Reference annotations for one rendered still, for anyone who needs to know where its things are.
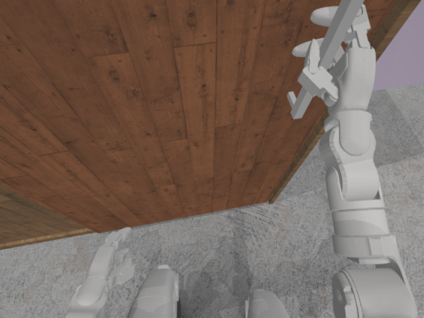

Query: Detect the robot right upper arm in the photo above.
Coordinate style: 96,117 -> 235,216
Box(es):
332,268 -> 416,318

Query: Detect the right robot hand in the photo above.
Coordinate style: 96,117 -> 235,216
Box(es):
291,4 -> 376,116

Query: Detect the left robot hand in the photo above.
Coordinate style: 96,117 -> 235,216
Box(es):
85,227 -> 135,289

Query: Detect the robot left forearm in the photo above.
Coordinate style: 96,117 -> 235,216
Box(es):
64,278 -> 109,318

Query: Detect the robot left thigh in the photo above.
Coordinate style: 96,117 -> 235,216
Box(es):
127,268 -> 179,318

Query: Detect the robot right thigh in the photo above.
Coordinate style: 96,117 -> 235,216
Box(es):
245,290 -> 290,318

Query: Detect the robot thigh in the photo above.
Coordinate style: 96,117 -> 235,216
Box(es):
127,268 -> 179,318
245,290 -> 290,318

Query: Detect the handle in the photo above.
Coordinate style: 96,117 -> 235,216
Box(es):
287,0 -> 364,119

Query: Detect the robot right forearm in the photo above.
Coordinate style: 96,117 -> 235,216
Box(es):
319,109 -> 418,318

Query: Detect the wardrobe door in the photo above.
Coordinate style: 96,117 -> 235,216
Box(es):
0,0 -> 396,233
0,185 -> 87,244

